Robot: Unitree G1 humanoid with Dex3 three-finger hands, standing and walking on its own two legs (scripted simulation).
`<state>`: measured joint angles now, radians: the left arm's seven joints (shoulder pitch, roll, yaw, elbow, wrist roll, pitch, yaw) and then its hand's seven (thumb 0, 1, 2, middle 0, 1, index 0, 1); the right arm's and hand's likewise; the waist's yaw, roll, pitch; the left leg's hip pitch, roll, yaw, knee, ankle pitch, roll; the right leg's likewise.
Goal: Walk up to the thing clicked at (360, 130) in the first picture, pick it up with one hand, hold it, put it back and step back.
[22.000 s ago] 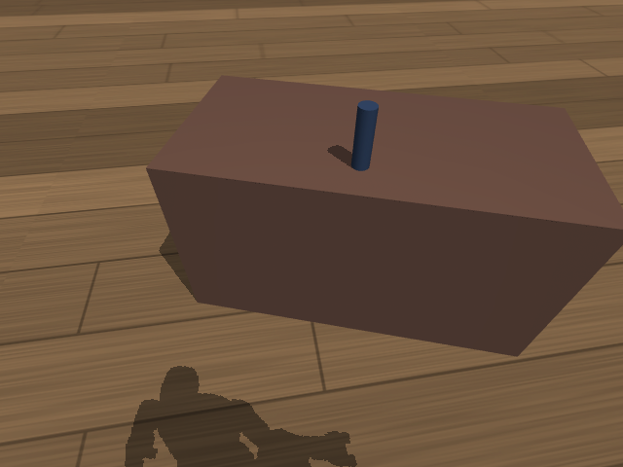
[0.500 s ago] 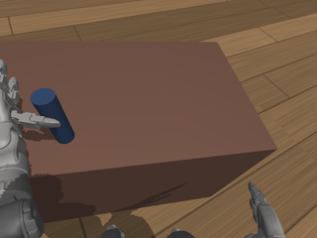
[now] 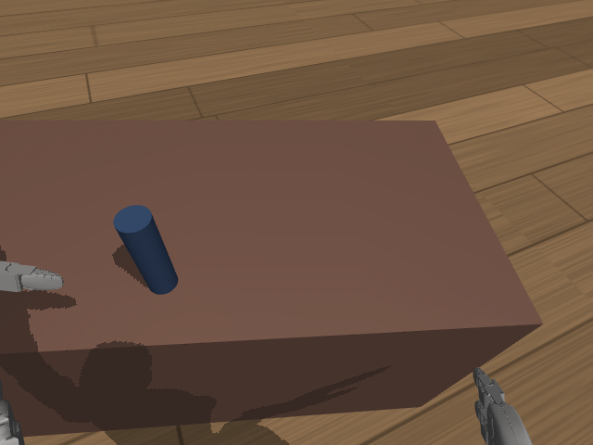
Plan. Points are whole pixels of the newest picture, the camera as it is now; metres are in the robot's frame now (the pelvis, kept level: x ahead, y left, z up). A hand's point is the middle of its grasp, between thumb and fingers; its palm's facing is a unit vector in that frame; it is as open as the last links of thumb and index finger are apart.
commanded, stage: sink last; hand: left
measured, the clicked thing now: (150, 254) +0.42 +0.23 -0.01
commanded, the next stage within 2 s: home in 0.90 s
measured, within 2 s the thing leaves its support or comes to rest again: neither
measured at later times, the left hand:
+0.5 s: hand (63, 423) +0.17 +0.25 +0.05, palm faces +0.31 -0.89 -0.33, open 17.4 cm
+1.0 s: hand out of the picture +0.15 +0.28 +0.05, palm faces +0.41 -0.82 -0.41, open 17.4 cm
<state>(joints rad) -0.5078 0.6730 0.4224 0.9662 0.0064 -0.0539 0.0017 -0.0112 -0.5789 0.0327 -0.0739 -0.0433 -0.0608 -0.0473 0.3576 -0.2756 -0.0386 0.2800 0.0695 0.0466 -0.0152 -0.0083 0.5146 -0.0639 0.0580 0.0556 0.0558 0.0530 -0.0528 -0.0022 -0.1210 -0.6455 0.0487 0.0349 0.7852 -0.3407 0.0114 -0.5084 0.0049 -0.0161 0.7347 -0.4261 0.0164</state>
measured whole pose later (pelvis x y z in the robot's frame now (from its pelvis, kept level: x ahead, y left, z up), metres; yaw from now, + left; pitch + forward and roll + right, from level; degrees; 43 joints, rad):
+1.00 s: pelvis -0.03 -0.02 +0.02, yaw +1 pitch -2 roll +0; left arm 0.42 0.33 0.31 0.09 -0.06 -0.16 0.08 -0.01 -0.52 0.02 -0.06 -0.05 -0.06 -0.04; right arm 0.32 -0.23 -0.09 0.49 0.03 -0.08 -0.08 -0.01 0.52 -0.05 0.06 0.05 0.06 0.05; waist 0.04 0.02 0.02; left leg -0.31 0.02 0.03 0.55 -0.21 -0.01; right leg -0.21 -0.01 -0.03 0.58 -0.34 0.00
